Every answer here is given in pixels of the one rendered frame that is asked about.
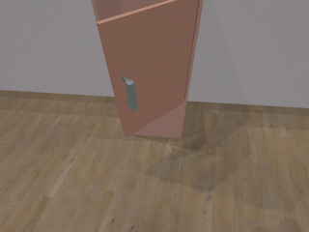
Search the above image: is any handle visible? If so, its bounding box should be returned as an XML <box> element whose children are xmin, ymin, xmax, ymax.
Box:
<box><xmin>121</xmin><ymin>75</ymin><xmax>138</xmax><ymax>111</ymax></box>

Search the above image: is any cupboard door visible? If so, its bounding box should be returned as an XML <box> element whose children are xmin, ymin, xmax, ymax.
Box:
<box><xmin>97</xmin><ymin>0</ymin><xmax>199</xmax><ymax>138</ymax></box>

